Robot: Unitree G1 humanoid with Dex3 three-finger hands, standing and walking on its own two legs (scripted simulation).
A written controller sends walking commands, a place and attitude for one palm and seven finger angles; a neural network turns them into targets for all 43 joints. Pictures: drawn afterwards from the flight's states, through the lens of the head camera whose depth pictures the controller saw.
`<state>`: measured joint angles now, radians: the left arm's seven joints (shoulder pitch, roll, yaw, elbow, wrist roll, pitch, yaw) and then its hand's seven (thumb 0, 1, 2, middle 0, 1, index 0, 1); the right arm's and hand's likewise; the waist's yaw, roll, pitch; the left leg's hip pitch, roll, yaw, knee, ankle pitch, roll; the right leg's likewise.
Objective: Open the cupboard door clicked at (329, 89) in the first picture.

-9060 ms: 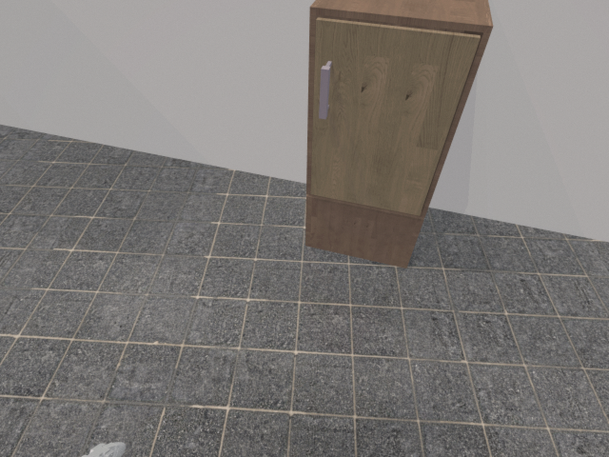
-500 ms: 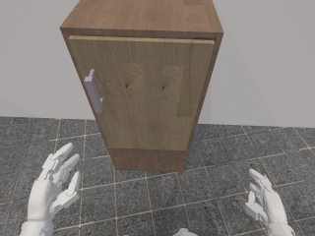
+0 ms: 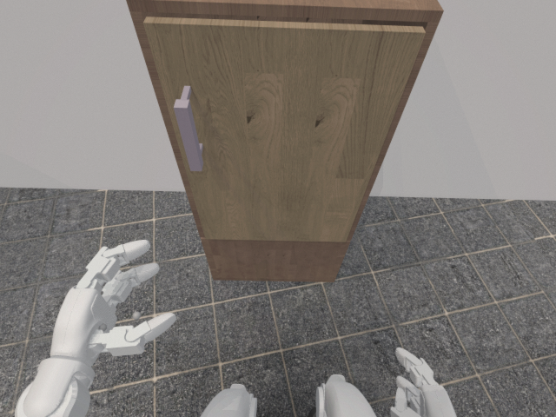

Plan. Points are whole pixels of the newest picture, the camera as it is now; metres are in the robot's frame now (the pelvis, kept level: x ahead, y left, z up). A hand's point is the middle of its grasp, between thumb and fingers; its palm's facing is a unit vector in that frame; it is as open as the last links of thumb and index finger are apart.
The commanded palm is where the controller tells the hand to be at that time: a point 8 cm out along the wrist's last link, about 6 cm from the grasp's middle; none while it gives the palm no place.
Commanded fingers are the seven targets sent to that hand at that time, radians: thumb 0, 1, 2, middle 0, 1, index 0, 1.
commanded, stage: raise the hand with hooked fingers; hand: left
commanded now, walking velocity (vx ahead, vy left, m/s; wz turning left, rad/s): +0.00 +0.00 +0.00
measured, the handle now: (191, 130) +0.56 +0.18 +0.06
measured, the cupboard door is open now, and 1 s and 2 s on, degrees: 0 0 0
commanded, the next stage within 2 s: move the hooked fingers beside the handle in 1.28 s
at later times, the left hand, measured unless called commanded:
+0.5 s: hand (95, 268) +0.29 +0.25 +0.07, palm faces +0.08 -1.00 -0.06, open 13.7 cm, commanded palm +0.26 +0.30 +0.07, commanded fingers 0.00 -0.50 0.30 -0.30 -1.20 -0.30 -1.20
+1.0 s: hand (108, 238) +0.33 +0.24 +0.08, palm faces +0.03 -1.00 -0.02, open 14.0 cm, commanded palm +0.30 +0.30 +0.09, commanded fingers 0.00 -0.50 0.30 -0.30 -1.20 -0.30 -1.20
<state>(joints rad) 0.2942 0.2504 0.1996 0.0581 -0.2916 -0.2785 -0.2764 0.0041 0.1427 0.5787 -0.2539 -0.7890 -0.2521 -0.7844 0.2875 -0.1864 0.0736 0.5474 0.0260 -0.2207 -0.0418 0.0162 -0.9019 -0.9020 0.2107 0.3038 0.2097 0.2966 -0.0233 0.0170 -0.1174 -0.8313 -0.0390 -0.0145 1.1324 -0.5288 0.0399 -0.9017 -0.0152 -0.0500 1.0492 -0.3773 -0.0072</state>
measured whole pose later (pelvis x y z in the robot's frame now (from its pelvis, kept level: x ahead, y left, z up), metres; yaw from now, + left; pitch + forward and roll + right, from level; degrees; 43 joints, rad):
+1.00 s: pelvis +0.03 -0.02 +0.03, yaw +0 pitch +13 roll -1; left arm -0.01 0.39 0.43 0.42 -0.36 -0.28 -0.49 -0.01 -0.50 0.30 -0.30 -1.20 -0.30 -1.20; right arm 0.30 -0.29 0.03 0.55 0.03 -0.19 -0.06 0.01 -0.91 -0.90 0.21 0.30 0.20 0.30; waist -0.03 0.01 -0.11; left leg -0.69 -0.01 -0.04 0.97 -0.51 0.01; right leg -0.77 0.02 -0.07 0.91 -0.37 -0.04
